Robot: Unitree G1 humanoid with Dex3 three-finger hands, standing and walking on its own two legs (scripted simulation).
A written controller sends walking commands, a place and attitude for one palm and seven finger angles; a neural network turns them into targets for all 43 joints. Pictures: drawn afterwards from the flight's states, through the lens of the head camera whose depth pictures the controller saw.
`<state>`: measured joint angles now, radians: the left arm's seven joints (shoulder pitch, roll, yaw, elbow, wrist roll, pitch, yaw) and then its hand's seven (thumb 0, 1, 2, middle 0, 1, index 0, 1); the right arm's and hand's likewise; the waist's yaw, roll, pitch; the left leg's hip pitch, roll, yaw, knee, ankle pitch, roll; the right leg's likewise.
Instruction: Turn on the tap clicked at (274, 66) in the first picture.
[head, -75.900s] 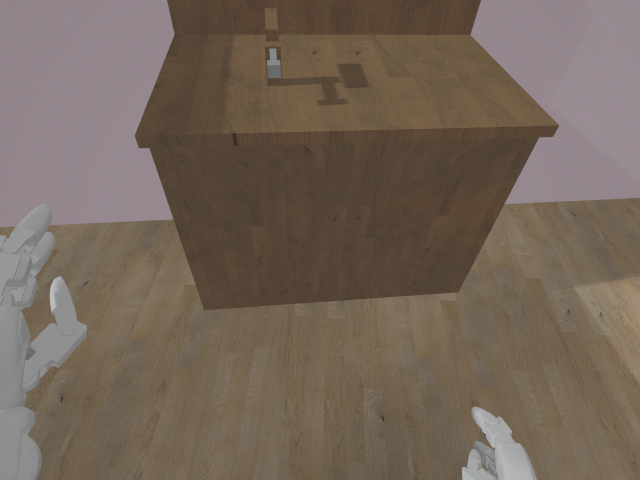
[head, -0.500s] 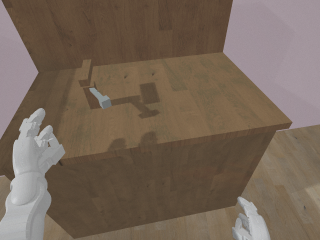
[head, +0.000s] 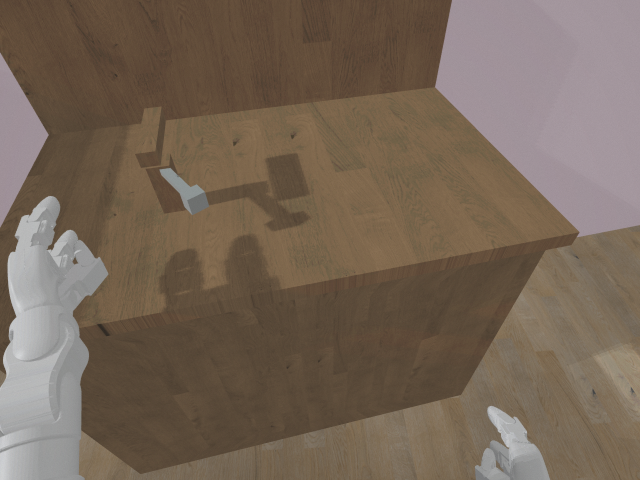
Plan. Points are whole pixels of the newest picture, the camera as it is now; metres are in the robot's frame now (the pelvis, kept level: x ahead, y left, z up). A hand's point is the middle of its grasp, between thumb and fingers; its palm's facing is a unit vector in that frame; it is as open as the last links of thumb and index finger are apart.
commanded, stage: reach beside the lever's end, fingers flat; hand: left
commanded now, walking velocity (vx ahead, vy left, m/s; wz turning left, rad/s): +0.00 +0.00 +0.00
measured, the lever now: (194, 199) +0.45 +0.24 +0.12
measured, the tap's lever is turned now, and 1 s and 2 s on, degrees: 29 29 29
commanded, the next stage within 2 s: push the lever round in 1.10 s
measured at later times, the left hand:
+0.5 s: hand (118, 236) +0.36 +0.31 +0.13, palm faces +0.55 -0.83 -0.07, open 7.8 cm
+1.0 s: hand (122, 228) +0.39 +0.33 +0.11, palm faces +0.55 -0.83 -0.07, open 7.8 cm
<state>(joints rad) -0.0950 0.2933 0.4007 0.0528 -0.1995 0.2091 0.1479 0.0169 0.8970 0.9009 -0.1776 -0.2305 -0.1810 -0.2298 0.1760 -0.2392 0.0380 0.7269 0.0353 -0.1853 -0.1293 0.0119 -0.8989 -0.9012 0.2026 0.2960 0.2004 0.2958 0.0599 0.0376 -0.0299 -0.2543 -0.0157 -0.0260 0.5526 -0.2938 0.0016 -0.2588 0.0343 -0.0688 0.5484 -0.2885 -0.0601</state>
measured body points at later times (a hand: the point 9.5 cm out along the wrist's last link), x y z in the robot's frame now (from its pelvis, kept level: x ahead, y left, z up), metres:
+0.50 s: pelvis -0.01 +0.01 +0.00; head +0.01 -0.01 +0.45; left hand +0.32 +0.35 +0.13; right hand +0.13 -0.25 -0.11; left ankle +0.00 +0.12 -0.73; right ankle +0.00 -0.08 -0.73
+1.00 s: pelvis +0.01 +0.01 -0.01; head +0.04 +0.01 +0.44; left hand +0.36 +0.37 +0.11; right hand +0.07 -0.26 -0.13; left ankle +0.00 +0.12 -0.73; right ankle +0.00 -0.08 -0.73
